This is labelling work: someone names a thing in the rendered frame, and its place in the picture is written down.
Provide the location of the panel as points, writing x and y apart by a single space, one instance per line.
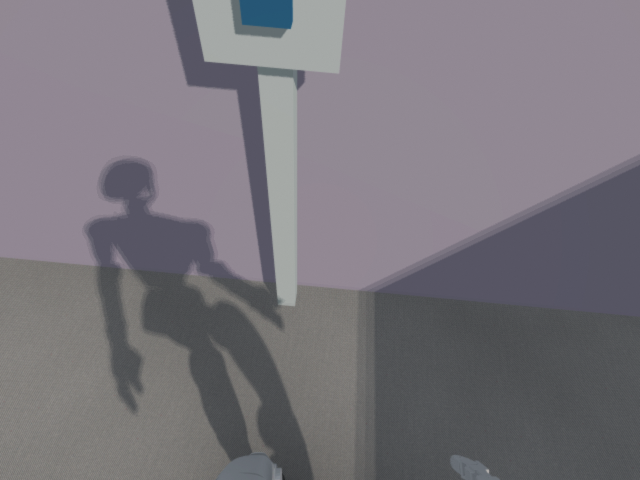
313 43

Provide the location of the right robot hand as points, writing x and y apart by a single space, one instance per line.
469 469

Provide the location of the button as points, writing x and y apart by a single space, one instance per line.
267 13

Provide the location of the left robot shin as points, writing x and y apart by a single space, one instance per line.
259 453

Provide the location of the left robot thigh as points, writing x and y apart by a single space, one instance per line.
251 467

